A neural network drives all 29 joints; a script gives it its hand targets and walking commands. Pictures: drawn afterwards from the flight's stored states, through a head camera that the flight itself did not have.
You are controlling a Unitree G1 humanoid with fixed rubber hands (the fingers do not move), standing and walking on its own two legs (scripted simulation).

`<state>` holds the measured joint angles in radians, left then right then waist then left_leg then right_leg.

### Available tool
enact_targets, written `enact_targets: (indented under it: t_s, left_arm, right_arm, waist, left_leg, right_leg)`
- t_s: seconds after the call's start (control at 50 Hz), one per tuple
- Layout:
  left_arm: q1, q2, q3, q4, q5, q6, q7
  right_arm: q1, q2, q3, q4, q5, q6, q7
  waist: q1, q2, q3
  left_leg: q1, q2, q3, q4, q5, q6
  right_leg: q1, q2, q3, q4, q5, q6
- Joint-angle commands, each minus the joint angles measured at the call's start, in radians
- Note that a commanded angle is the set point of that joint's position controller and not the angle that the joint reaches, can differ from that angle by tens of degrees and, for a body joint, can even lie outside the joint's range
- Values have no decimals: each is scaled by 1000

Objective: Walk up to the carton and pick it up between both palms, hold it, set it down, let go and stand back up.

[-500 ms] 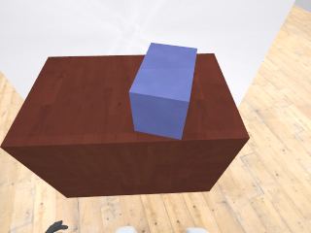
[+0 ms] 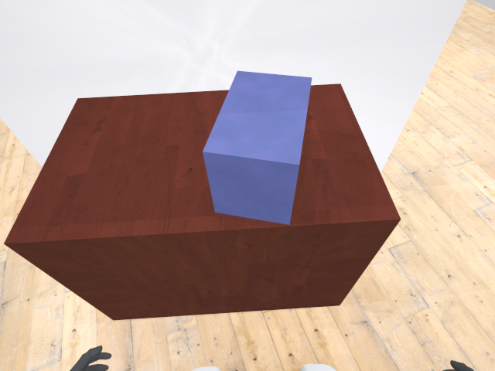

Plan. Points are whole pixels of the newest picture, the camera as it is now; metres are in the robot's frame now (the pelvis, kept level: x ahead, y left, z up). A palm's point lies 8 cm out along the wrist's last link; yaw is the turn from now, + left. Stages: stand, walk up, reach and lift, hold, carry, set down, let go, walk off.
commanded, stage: walk up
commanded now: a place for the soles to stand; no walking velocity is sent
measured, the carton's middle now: (262, 145) +0.57 -0.01 -0.01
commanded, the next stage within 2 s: none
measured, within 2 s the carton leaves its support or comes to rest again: neither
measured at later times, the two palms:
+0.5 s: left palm (86, 365) +0.14 +0.27 -0.04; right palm out of the picture +0.16 -0.39 -0.07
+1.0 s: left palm (95, 323) +0.21 +0.31 -0.09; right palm (452, 305) +0.23 -0.32 -0.06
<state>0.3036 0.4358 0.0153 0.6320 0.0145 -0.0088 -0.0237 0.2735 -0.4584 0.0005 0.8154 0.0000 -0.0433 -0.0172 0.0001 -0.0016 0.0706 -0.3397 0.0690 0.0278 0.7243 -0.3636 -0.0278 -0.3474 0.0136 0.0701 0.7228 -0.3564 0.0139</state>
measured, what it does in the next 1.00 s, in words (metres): walks ahead: left foot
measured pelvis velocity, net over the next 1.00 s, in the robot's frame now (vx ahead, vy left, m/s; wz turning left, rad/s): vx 0.14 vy -0.01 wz -0.03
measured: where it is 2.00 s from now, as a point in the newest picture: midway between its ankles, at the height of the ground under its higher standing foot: outside the picture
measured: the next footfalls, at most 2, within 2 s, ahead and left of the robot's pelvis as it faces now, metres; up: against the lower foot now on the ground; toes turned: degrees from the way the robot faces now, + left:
left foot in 0.76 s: +0.21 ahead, +0.10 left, +0.00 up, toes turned -1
right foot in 1.14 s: +0.20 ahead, -0.13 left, +0.00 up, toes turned -5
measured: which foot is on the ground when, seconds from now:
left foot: down 0.00-0.34, up 0.36-0.74, down 0.76-1.00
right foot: down 0.00-0.78, up 0.80-1.00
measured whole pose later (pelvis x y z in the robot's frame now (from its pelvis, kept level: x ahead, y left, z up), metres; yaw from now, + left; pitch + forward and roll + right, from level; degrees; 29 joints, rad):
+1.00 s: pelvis +0.14 -0.01 +0.01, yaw -2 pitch -3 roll -2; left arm 0.37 0.45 0.02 0.64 0.01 -0.01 -0.01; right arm 0.27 -0.42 0.00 0.76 0.00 -0.05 0.01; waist 0.03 -0.02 0.09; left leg -0.38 0.03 0.08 0.63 -0.21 0.06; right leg -0.37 0.04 0.09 0.97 -0.46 -0.02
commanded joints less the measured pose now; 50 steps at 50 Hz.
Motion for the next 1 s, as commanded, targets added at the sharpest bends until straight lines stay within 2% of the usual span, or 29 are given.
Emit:
enact_targets:
  t_s: [0.0, 0.06, 0.08, 0.1, 0.14, 0.16, 0.2, 0.24, 0.26, 0.28, 0.3, 0.32, 0.34, 0.36, 0.38, 0.42, 0.46, 0.48, 0.56, 0.66, 0.7, 0.72, 0.74, 0.76, 0.78, 0.8, 0.86, 0.88, 0.98]
  left_arm:
    - [-57, 184, 61, 28, -7, -20, 22]
    - [-60, 181, 60, 28, -8, -18, 21]
    - [5, 232, 96, -6, 14, -31, -5]
    - [-6, 234, 100, -10, 18, -29, -15]
    - [-29, 207, 97, -21, 21, -27, -23]
    - [-24, 218, 96, -26, 24, -33, -20]
    - [-18, 215, 94, -20, 20, -50, -25]
    - [18, 198, 95, -5, 14, -63, -34]
    - [78, 187, 96, 19, 11, -66, -37]
    - [181, 188, 106, 56, 10, -71, -29]
    - [312, 231, 129, 101, 13, -78, -14]
    - [325, 337, 158, 84, 14, -86, 2]
    - [250, 367, 163, 58, 7, -79, 10]
    - [203, 370, 158, 39, 9, -74, 13]
    - [183, 347, 152, 39, 6, -76, 16]
    - [128, 290, 138, 34, -5, -83, 25]
    - [153, 259, 128, 26, -10, -85, 31]
    - [171, 248, 123, 19, -9, -86, 30]
    - [163, 248, 125, 4, -9, -75, 23]
    - [90, 230, 99, -7, -14, -52, 22]
    - [60, 214, 91, -20, -20, -42, 27]
    - [75, 175, 76, -26, -22, -40, 27]
    - [119, 118, 53, -31, -27, -42, 26]
    - [170, 93, 43, -21, -31, -36, 30]
    - [178, 169, 60, 7, -24, -18, 36]
    - [176, 209, 67, 21, -21, -12, 33]
    - [199, 187, 78, 51, -11, -12, 23]
    - [201, 173, 77, 61, -12, -10, 21]
    - [181, 148, 71, 90, -14, -9, 30]
  right_arm:
    - [-70, -194, -71, -29, -6, -10, 0]
    - [-69, -198, -72, -25, -8, -10, 1]
    - [29, -267, -106, -38, -16, -27, 14]
    - [73, -297, -122, -21, -22, -29, 17]
    - [124, -352, -151, -4, -28, -32, 16]
    - [108, -362, -157, -14, -30, -38, 15]
    - [101, -341, -151, -20, -30, -47, 19]
    - [63, -322, -140, -37, -32, -43, 26]
    - [10, -308, -132, -51, -32, -36, 32]
    - [-57, -272, -115, -69, -30, -27, 35]
    - [-100, -182, -87, -94, -27, -20, 33]
    - [-102, -96, -52, -128, -19, -24, 30]
    - [-96, -193, -70, -109, -10, -17, 23]
    - [-83, -255, -84, -90, -10, -17, 22]
    - [-57, -262, -86, -75, -10, -22, 25]
    - [32, -227, -93, -67, -3, -19, 32]
    - [30, -204, -87, -78, 3, -13, 38]
    - [-5, -197, -83, -94, 3, -10, 40]
    - [-83, -184, -75, -133, 1, -11, 48]
    - [-57, -144, -75, -128, -3, -26, 44]
    - [75, -149, -88, -86, -11, -34, 29]
    - [137, -183, -103, -72, -17, -38, 18]
    - [174, -235, -123, -68, -28, -41, 8]
    - [141, -255, -121, -85, -23, -38, 4]
    - [104, -248, -115, -94, -4, -33, 4]
    - [75, -265, -117, -93, 6, -28, 6]
    - [12, -175, -92, -114, -2, -24, 6]
    - [21, -176, -92, -114, -7, -25, 7]
    - [-36, -188, -99, -128, -25, 0, 22]
  waist:
    - [-21, -9, -103]
    - [-22, 3, -102]
    - [-26, -4, -156]
    - [-44, 31, -98]
    - [-70, 196, -26]
    - [-64, 174, 12]
    - [-56, 126, 12]
    - [-28, 153, -12]
    - [11, 169, -27]
    - [83, 135, -49]
    - [157, -65, -59]
    - [152, -285, -21]
    - [121, -158, -16]
    - [106, -89, -5]
    - [80, -56, 31]
    - [17, -74, 16]
    - [24, -124, -29]
    - [39, -129, -26]
    - [58, -125, 40]
    - [41, -105, 16]
    - [-21, -41, -108]
    - [-57, 34, -176]
    - [-72, 146, -231]
    - [-34, 193, -227]
    - [-21, 64, -152]
    - [-29, 107, -128]
    - [2, 103, -50]
    - [-7, 116, -48]
    - [-22, 172, -30]
  left_leg:
    - [49, 63, -78, -146, 46, 100]
    - [55, 71, -91, -163, 26, 105]
    - [117, 84, -181, -171, -330, 158]
    - [166, 116, -268, -246, -507, 183]
    - [255, 304, -490, -451, -635, 266]
    - [259, 363, -526, -465, -561, 302]
    - [271, 341, -460, -419, -361, 301]
    - [165, 257, -305, -357, -229, 257]
    - [60, 200, -215, -297, -200, 219]
    - [-81, 129, -122, -138, -172, 171]
    - [-298, 26, -7, 199, -135, 110]
    - [-544, -104, 9, 428, -228, 51]
    - [-556, -91, -105, 432, -201, 65]
    - [-513, -66, -137, 421, -176, 81]
    - [-485, -42, -136, 422, -119, 78]
    - [-425, -15, -99, 390, 8, 58]
    - [-389, -15, -46, 363, 45, 54]
    - [-357, -14, -30, 332, 55, 53]
    - [-310, -17, 10, 129, 114, 52]
    - [-72, -50, 76, -111, 234, 65]
    - [143, -72, 58, -274, 360, 85]
    - [281, -40, 11, -312, 389, 107]
    - [440, 107, -188, -301, 369, 147]
    - [434, 306, -491, -349, 327, 223]
    - [280, 321, -482, -402, 122, 245]
    - [251, 352, -503, -420, 108, 287]
    - [127, 215, -233, -419, 200, 213]
    - [91, 192, -190, -409, 216, 208]
    - [12, 173, -178, -406, -131, 224]
  right_leg:
    - [14, -83, 137, -157, 173, -104]
    - [3, -76, 129, -155, 152, -99]
    - [-55, -64, 162, -127, -241, -126]
    - [-200, -31, 153, -102, -393, -112]
    - [-372, 12, -42, 149, -200, -61]
    - [-423, -37, -46, 193, -180, -51]
    - [-384, -68, -36, 132, -180, -55]
    - [-195, -49, -70, -22, -169, -61]
    - [-42, -22, -103, -116, -92, -64]
    - [154, 16, -109, -193, -32, -60]
    - [367, -49, 118, -330, -90, -74]
    - [451, -255, 551, -476, -144, -102]
    - [406, -331, 703, -494, -185, -140]
    - [345, -349, 703, -482, -195, -158]
    - [321, -327, 608, -456, -34, -141]
    - [383, -237, 343, -397, 344, -79]
    - [410, -182, 215, -348, 607, -64]
    - [372, -170, 189, -354, 625, -76]
    - [289, -147, 120, -390, 523, -115]
    - [211, -150, 42, -279, 619, -150]
    - [217, -122, 7, -74, 599, -131]
    - [149, -84, -13, 81, 479, -99]
    - [-40, -13, -5, 206, 232, -70]
    - [-149, 88, 3, 330, -196, -42]
    - [-119, 49, 56, 382, -210, -58]
    - [-137, 23, 43, 425, -203, -59]
    - [-110, -2, 32, 365, -111, -42]
    - [-80, -2, 17, 325, -98, -31]
    - [-47, -7, -41, 108, -78, -10]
